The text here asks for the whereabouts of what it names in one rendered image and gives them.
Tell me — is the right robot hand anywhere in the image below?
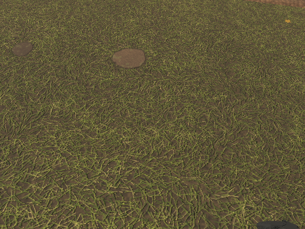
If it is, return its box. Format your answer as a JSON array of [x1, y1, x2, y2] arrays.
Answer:
[[256, 219, 299, 229]]

